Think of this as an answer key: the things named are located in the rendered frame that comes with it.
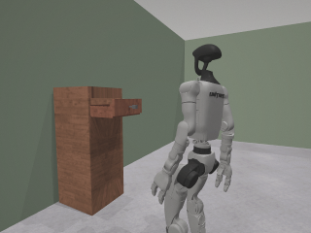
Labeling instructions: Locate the robot torso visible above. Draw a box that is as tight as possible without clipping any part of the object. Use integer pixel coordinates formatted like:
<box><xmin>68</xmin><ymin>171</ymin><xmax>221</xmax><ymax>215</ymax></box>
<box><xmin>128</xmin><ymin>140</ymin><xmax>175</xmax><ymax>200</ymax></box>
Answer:
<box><xmin>188</xmin><ymin>77</ymin><xmax>225</xmax><ymax>177</ymax></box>

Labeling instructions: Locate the robot right shin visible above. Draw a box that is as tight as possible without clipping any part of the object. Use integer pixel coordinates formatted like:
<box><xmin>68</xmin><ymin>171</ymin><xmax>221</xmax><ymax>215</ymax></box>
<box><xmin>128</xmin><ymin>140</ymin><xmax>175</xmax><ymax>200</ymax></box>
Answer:
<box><xmin>187</xmin><ymin>198</ymin><xmax>206</xmax><ymax>233</ymax></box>

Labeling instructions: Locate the robot right hand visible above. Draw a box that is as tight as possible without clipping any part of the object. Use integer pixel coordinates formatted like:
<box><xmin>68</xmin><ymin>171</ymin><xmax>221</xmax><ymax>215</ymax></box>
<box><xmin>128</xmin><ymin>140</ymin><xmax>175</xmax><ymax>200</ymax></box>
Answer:
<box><xmin>215</xmin><ymin>162</ymin><xmax>232</xmax><ymax>192</ymax></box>

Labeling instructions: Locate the drawer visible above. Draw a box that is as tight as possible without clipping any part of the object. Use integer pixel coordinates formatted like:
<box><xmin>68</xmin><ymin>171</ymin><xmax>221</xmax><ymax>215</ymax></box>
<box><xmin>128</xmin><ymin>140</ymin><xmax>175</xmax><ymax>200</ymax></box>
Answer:
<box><xmin>90</xmin><ymin>98</ymin><xmax>142</xmax><ymax>118</ymax></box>

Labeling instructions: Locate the left robot upper arm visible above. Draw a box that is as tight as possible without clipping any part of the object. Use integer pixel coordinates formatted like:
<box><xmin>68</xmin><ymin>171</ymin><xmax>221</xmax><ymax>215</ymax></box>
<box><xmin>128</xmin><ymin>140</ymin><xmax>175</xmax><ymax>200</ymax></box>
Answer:
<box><xmin>179</xmin><ymin>81</ymin><xmax>200</xmax><ymax>136</ymax></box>

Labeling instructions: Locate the right robot upper arm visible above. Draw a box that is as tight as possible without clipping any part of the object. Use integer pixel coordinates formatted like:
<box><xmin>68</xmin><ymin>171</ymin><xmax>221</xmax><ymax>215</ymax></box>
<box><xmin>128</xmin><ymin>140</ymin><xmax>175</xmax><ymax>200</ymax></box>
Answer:
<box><xmin>220</xmin><ymin>86</ymin><xmax>234</xmax><ymax>132</ymax></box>

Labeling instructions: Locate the handle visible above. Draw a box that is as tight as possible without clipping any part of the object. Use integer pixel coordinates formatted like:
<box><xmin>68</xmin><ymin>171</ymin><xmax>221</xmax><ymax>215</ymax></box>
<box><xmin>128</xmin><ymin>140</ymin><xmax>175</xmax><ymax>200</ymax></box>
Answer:
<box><xmin>128</xmin><ymin>105</ymin><xmax>138</xmax><ymax>109</ymax></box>

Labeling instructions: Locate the robot left hand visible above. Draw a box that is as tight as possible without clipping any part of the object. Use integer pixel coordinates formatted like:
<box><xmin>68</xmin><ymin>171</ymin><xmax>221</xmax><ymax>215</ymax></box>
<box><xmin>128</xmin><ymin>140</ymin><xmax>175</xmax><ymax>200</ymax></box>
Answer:
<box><xmin>151</xmin><ymin>170</ymin><xmax>172</xmax><ymax>205</ymax></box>

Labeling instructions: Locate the right robot forearm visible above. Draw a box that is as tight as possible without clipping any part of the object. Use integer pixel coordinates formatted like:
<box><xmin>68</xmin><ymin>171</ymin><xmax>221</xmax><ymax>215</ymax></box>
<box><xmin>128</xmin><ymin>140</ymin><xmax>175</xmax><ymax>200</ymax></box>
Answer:
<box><xmin>220</xmin><ymin>127</ymin><xmax>235</xmax><ymax>164</ymax></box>

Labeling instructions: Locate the cabinet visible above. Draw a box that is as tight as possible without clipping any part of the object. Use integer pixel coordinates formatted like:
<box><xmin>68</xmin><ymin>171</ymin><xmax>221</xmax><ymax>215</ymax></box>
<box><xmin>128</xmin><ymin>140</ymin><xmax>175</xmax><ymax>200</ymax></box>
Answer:
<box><xmin>53</xmin><ymin>86</ymin><xmax>124</xmax><ymax>216</ymax></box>

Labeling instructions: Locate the left robot forearm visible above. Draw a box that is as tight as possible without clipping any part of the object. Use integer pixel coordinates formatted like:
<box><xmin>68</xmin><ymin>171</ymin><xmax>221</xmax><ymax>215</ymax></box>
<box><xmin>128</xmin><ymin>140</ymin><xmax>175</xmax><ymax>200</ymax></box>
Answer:
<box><xmin>162</xmin><ymin>121</ymin><xmax>190</xmax><ymax>175</ymax></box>

